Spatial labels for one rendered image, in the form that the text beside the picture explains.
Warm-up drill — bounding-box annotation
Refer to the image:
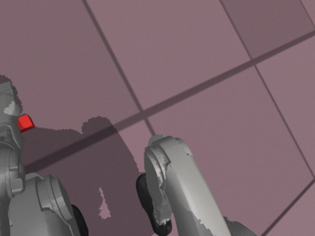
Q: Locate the small box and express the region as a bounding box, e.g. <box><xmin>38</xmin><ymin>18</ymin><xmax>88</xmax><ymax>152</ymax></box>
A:
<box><xmin>17</xmin><ymin>115</ymin><xmax>35</xmax><ymax>133</ymax></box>

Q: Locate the left robot arm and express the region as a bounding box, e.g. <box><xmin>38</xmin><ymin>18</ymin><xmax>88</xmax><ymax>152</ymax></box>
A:
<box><xmin>0</xmin><ymin>122</ymin><xmax>26</xmax><ymax>236</ymax></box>

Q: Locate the left robot hand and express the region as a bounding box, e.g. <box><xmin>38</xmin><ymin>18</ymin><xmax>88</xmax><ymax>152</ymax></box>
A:
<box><xmin>0</xmin><ymin>82</ymin><xmax>26</xmax><ymax>142</ymax></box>

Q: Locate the left robot foot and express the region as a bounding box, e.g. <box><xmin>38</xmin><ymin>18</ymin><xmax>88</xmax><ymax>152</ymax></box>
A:
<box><xmin>71</xmin><ymin>204</ymin><xmax>89</xmax><ymax>236</ymax></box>

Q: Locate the right robot hand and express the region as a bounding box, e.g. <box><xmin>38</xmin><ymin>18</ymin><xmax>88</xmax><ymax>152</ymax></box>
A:
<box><xmin>223</xmin><ymin>216</ymin><xmax>257</xmax><ymax>236</ymax></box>

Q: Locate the right robot foot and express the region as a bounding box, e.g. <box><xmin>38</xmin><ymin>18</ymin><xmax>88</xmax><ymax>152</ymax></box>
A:
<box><xmin>136</xmin><ymin>174</ymin><xmax>172</xmax><ymax>236</ymax></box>

